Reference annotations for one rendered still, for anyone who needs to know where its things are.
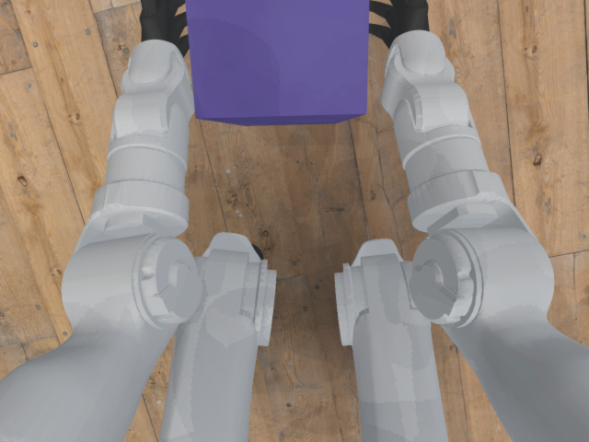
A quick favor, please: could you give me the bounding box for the left robot thigh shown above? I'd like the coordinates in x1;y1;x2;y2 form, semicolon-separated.
158;249;276;442

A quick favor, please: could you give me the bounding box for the right robot upper arm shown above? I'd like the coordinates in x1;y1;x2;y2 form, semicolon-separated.
409;227;589;442

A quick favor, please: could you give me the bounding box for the robot right forearm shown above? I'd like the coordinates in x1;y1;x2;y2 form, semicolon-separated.
380;30;554;275

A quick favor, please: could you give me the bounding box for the right robot hand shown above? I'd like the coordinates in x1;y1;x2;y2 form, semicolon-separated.
369;0;430;49

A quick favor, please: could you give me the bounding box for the left robot upper arm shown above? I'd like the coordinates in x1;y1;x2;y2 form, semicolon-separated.
0;232;202;442

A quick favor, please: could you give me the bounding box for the left robot shin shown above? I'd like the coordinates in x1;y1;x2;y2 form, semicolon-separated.
194;232;261;281

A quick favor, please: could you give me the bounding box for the carton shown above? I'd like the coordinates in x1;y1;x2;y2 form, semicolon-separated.
185;0;369;126

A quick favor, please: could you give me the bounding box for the robot left forearm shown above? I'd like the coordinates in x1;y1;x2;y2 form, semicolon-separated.
62;40;195;301

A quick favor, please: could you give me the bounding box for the left robot hand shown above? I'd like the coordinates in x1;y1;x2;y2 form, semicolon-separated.
140;0;190;58

